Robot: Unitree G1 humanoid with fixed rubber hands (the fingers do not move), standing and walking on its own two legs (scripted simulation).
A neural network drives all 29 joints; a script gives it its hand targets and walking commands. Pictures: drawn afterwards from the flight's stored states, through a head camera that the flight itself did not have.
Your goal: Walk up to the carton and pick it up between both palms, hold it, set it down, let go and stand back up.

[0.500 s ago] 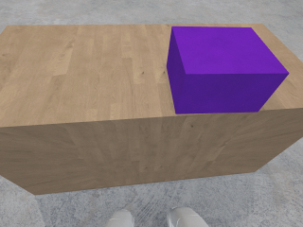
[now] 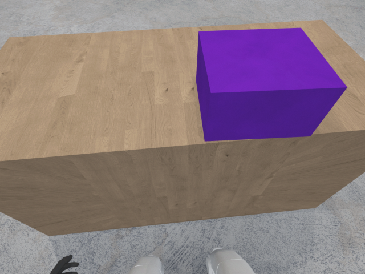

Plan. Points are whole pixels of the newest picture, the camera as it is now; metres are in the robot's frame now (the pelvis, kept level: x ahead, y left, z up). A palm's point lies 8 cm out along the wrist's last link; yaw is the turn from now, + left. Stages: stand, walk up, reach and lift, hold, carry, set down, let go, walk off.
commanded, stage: walk up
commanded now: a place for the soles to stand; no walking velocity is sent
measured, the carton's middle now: (253, 83) +0.56 -0.20 +0.06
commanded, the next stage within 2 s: none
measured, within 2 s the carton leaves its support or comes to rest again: neither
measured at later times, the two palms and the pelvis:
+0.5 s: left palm out of the picture +0.10 +0.30 -0.11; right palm out of the picture +0.03 -0.35 -0.11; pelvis -0.01 -0.03 +0.00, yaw -1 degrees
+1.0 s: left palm out of the picture +0.07 +0.10 -0.11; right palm out of the picture +0.01 -0.55 -0.07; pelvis -0.01 -0.20 +0.01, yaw +0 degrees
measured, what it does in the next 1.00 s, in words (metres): steps to the right: right foot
